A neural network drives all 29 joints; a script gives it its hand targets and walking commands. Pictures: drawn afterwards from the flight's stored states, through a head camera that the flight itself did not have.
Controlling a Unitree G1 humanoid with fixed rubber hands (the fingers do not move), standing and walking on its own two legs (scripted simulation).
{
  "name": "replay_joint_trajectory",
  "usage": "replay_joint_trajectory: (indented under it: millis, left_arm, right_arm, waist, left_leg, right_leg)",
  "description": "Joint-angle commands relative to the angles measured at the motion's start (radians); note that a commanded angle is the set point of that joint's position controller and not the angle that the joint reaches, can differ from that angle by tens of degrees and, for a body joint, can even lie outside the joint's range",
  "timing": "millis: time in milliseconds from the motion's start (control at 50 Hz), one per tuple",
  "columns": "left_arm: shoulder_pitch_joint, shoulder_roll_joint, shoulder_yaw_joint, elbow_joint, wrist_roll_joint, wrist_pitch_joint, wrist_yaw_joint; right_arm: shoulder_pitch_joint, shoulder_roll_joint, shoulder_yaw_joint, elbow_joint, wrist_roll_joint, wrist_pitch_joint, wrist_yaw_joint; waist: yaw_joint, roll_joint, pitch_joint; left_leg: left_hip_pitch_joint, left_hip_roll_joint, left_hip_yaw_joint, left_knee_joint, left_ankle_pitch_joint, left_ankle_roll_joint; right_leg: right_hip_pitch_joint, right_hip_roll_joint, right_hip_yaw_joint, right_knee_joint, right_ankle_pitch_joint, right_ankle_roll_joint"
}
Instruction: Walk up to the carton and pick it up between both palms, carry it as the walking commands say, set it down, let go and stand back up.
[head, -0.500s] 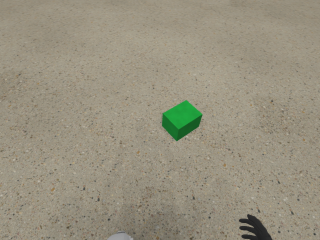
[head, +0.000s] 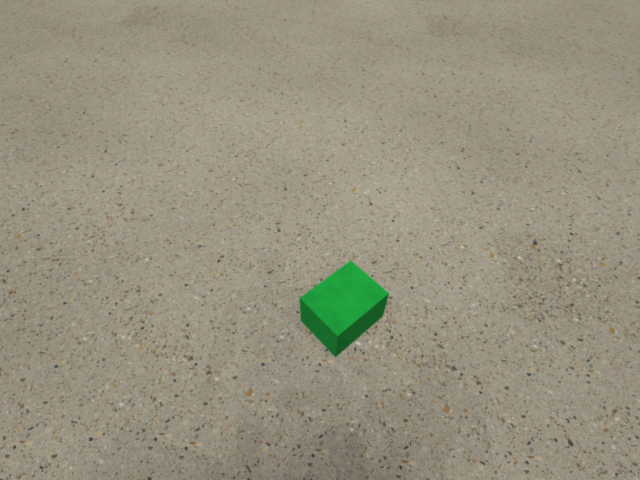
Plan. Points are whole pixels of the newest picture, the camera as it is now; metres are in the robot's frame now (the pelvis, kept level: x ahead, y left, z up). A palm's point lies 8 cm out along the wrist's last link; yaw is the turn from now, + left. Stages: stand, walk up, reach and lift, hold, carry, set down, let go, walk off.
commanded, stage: walk up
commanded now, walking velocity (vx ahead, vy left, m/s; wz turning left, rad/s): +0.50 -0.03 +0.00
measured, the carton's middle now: (343, 307) +0.75 -0.07 -0.69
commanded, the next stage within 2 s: none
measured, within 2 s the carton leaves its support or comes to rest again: neither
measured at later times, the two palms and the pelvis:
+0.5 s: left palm (156, 372) +0.30 +0.27 -0.13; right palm (499, 430) +0.22 -0.24 -0.11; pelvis +0.22 +0.03 +0.01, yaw -3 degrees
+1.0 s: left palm (160, 335) +0.37 +0.29 -0.14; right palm (458, 331) +0.37 -0.22 -0.11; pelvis +0.32 +0.04 +0.00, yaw -3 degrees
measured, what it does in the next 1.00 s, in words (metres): walks ahead: left foot, then right foot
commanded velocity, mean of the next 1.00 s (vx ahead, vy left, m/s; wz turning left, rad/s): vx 0.27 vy -0.09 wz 0.00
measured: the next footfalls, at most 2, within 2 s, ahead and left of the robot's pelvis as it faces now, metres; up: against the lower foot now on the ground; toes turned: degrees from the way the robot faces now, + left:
left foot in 0.18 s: +0.22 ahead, +0.16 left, +0.00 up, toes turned +9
right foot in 0.54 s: +0.32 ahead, -0.13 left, +0.00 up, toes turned -6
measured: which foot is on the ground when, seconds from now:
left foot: up 0.00-0.16, down 0.18-0.58, up 0.60-0.90, down 0.92-1.00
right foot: down 0.00-0.18, up 0.20-0.52, down 0.54-0.92, up 0.94-1.00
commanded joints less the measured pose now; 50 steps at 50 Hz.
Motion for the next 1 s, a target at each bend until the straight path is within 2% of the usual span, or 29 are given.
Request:
replay_joint_trajectory:
  millis: [0,40,80,100,120,140,160,180,200,220,260,320,360,420,500,520,560,580,600,640,660,720,800,860,880,900,920,940,980]
  left_arm:
    - [0.160,0.142,0.054,0.047,0.025,-0.027,0.034]
    - [0.116,0.135,0.058,0.035,0.023,-0.023,0.034]
    - [0.065,0.146,0.052,0.023,0.023,-0.006,0.032]
    - [0.036,0.147,0.049,0.005,0.014,-0.004,0.028]
    - [0.009,0.147,0.053,0.008,0.012,0.003,0.023]
    - [0.000,0.126,0.054,-0.008,0.013,0.004,0.022]
    - [0.021,0.050,0.041,-0.043,0.014,-0.004,0.018]
    - [0.049,0.022,0.050,-0.061,0.016,0.006,0.016]
    - [0.028,0.061,0.057,-0.061,0.014,0.016,0.017]
    - [0.007,0.075,0.058,-0.061,0.020,0.020,0.011]
    - [-0.035,0.042,0.046,-0.056,0.027,0.045,0.005]
    - [-0.015,0.032,0.035,-0.024,0.019,0.065,0.000]
    - [-0.061,0.012,0.027,-0.031,0.012,0.068,-0.009]
    - [-0.103,0.034,0.024,-0.042,0.001,0.069,-0.019]
    - [-0.031,0.032,0.023,0.010,0.002,0.050,-0.014]
    - [0.000,0.060,0.036,0.034,0.009,0.037,-0.014]
    - [0.171,0.215,0.071,0.081,0.021,0.020,0.004]
    - [0.200,0.236,0.063,0.101,0.024,0.008,0.025]
    - [0.190,0.225,0.065,0.071,0.023,-0.006,0.032]
    - [0.119,0.158,0.049,0.042,0.007,-0.019,0.040]
    - [0.103,0.138,0.048,0.038,0.006,-0.013,0.045]
    - [0.091,0.112,0.050,0.022,0.016,-0.012,0.038]
    - [0.050,0.129,0.058,0.002,0.023,0.010,0.038]
    - [-0.056,0.141,0.058,-0.003,0.016,0.033,0.029]
    - [-0.040,0.080,0.046,0.003,0.011,0.045,0.042]
    - [-0.022,0.008,0.028,-0.028,0.012,0.049,0.050]
    - [-0.013,0.015,0.039,-0.034,0.011,0.074,0.048]
    - [-0.041,0.045,0.040,-0.036,0.008,0.085,0.038]
    - [-0.082,0.099,0.055,-0.034,0.029,0.114,0.008]
  right_arm:
    - [-0.156,-0.067,-0.009,-0.132,-0.022,-0.017,0.022]
    - [-0.163,-0.035,0.009,-0.132,-0.013,-0.028,0.025]
    - [-0.111,-0.026,0.006,-0.114,-0.011,-0.019,0.022]
    - [-0.031,-0.043,0.002,-0.081,-0.015,-0.023,0.014]
    - [0.043,-0.053,-0.006,-0.058,-0.015,-0.021,0.009]
    - [0.233,-0.123,-0.029,-0.019,-0.022,-0.032,-0.004]
    - [0.382,-0.250,-0.065,0.017,-0.045,-0.026,-0.026]
    - [0.465,-0.348,-0.073,0.016,-0.048,-0.021,-0.037]
    - [0.352,-0.335,-0.065,0.011,-0.028,-0.018,-0.034]
    - [0.215,-0.258,-0.054,-0.010,-0.022,-0.011,-0.029]
    - [0.117,-0.187,-0.039,-0.029,-0.023,-0.018,-0.033]
    - [0.121,-0.164,-0.033,-0.003,-0.030,-0.032,-0.037]
    - [0.141,-0.151,-0.037,0.000,-0.037,-0.026,-0.035]
    - [0.125,-0.194,-0.052,0.015,-0.035,-0.011,-0.039]
    - [0.101,-0.181,-0.066,-0.002,-0.030,0.025,-0.037]
    - [0.103,-0.163,-0.055,-0.002,-0.030,0.022,-0.031]
    - [0.031,-0.066,-0.031,-0.080,-0.016,0.021,-0.023]
    - [-0.010,-0.070,-0.027,-0.073,-0.023,0.028,-0.025]
    - [0.016,-0.089,-0.032,-0.053,-0.026,0.034,-0.030]
    - [0.023,-0.083,-0.029,-0.062,-0.022,0.016,-0.013]
    - [0.021,-0.074,-0.030,-0.066,-0.019,0.014,-0.010]
    - [0.008,-0.067,-0.027,-0.078,-0.018,0.024,-0.001]
    - [-0.028,-0.031,-0.002,-0.113,-0.012,0.018,-0.009]
    - [0.185,-0.044,0.000,-0.020,-0.015,0.008,-0.029]
    - [0.226,-0.118,-0.018,-0.017,-0.024,-0.005,-0.051]
    - [0.217,-0.213,-0.037,-0.028,-0.032,-0.010,-0.057]
    - [0.218,-0.240,-0.041,-0.016,-0.033,-0.004,-0.056]
    - [0.164,-0.205,-0.038,-0.013,-0.035,0.004,-0.047]
    - [0.129,-0.240,-0.055,-0.025,-0.040,0.024,-0.062]
  waist:
    - [0.095,-0.102,-0.078]
    - [0.082,-0.083,-0.042]
    - [0.040,-0.183,-0.003]
    - [-0.006,-0.070,-0.023]
    - [-0.046,-0.080,-0.062]
    - [-0.116,0.020,-0.133]
    - [-0.155,0.301,-0.170]
    - [-0.169,0.441,-0.138]
    - [-0.127,0.333,-0.055]
    - [-0.079,0.214,0.076]
    - [-0.039,0.201,0.181]
    - [-0.007,0.162,0.071]
    - [-0.031,0.200,0.053]
    - [-0.047,0.328,0.048]
    - [0.005,0.211,-0.030]
    - [0.028,0.175,-0.059]
    - [0.096,-0.214,-0.157]
    - [0.100,-0.200,-0.109]
    - [0.090,-0.081,-0.088]
    - [0.049,-0.032,-0.082]
    - [0.049,-0.082,-0.084]
    - [0.046,-0.107,-0.085]
    - [0.032,-0.127,-0.049]
    - [-0.075,-0.069,-0.103]
    - [-0.081,0.058,-0.076]
    - [-0.060,0.298,-0.026]
    - [-0.056,0.289,-0.023]
    - [-0.053,0.288,0.019]
    - [-0.054,0.208,0.072]
  left_leg:
    - [-0.288,0.010,-0.027,-0.101,0.056,0.007]
    - [-0.181,0.004,0.020,-0.294,0.086,0.024]
    - [-0.035,-0.023,0.057,-0.412,0.195,0.012]
    - [0.076,-0.072,0.122,-0.499,0.264,0.023]
    - [0.201,-0.067,0.134,-0.571,0.324,0.026]
    - [0.411,-0.003,0.039,-0.616,0.348,0.023]
    - [0.604,0.277,-0.305,-0.664,0.460,0.060]
    - [0.592,0.454,-0.602,-0.794,0.478,0.063]
    - [0.470,0.453,-0.597,-0.825,0.293,0.192]
    - [0.307,0.415,-0.520,-0.881,0.127,0.232]
    - [0.180,0.338,-0.384,-0.905,0.153,0.193]
    - [0.277,0.251,-0.179,-0.783,0.704,0.161]
    - [0.253,0.245,-0.084,-0.773,0.790,0.163]
    - [0.326,0.254,-0.039,-0.749,0.834,0.179]
    - [0.242,0.206,-0.038,-0.661,0.501,0.136]
    - [0.169,0.156,-0.003,-0.570,0.416,0.107]
    - [-0.077,-0.073,0.086,-0.148,-0.069,0.030]
    - [-0.205,-0.077,-0.012,0.040,-0.165,0.035]
    - [-0.223,-0.046,-0.049,0.098,-0.135,0.041]
    - [-0.241,-0.014,-0.092,0.061,-0.009,0.048]
    - [-0.210,-0.009,-0.071,0.056,0.010,0.045]
    - [-0.156,0.001,-0.032,-0.079,0.069,0.022]
    - [-0.018,-0.029,0.031,-0.356,0.093,0.020]
    - [0.262,-0.081,0.098,-0.629,0.335,0.026]
    - [0.323,0.074,-0.046,-0.694,0.629,0.029]
    - [0.398,0.342,-0.340,-0.708,1.131,0.103]
    - [0.316,0.420,-0.407,-0.749,1.062,0.197]
    - [0.236,0.379,-0.342,-0.799,0.798,0.208]
    - [0.229,0.368,-0.421,-0.891,0.215,0.193]
  right_leg:
    - [0.435,-0.223,0.245,-0.260,0.528,-0.171]
    - [0.358,-0.210,0.164,-0.282,0.448,-0.159]
    - [0.228,-0.151,0.083,-0.295,0.324,-0.132]
    - [0.211,-0.115,0.042,-0.232,0.382,-0.130]
    - [0.159,-0.078,0.000,-0.129,0.357,-0.119]
    - [0.077,-0.008,-0.031,0.089,0.315,-0.087]
    - [-0.224,0.081,-0.048,0.354,-0.123,-0.025]
    - [-0.330,0.102,0.043,0.483,-0.269,-0.010]
    - [-0.334,0.031,0.088,0.568,-0.211,-0.015]
    - [-0.327,0.010,0.065,0.613,-0.180,-0.022]
    - [-0.298,-0.046,0.075,0.533,-0.050,0.005]
    - [-0.175,-0.022,0.013,0.368,0.005,0.044]
    - [-0.142,0.000,-0.050,0.252,-0.015,0.068]
    - [-0.128,0.003,-0.081,0.102,-0.010,0.073]
    - [0.110,0.047,-0.132,-0.187,0.171,0.043]
    - [0.231,0.023,-0.106,-0.205,0.200,0.011]
    - [0.431,-0.263,0.352,-0.287,0.355,-0.133]
    - [0.436,-0.334,0.465,-0.287,0.463,-0.187]
    - [0.416,-0.346,0.430,-0.278,0.541,-0.172]
    - [0.382,-0.276,0.294,-0.260,0.660,-0.150]
    - [0.367,-0.273,0.234,-0.267,0.699,-0.163]
    - [0.306,-0.214,0.138,-0.300,0.546,-0.129]
    - [0.200,-0.174,0.084,-0.302,0.356,-0.159]
    - [0.097,-0.109,0.025,-0.139,0.287,-0.105]
    - [0.052,-0.007,-0.038,0.022,0.301,-0.064]
    - [-0.209,0.087,-0.078,0.186,-0.136,0.014]
    - [-0.188,0.084,0.013,0.265,-0.269,0.026]
    - [-0.162,0.054,0.018,0.311,-0.238,0.022]
    - [-0.257,0.011,0.047,0.424,-0.122,0.035]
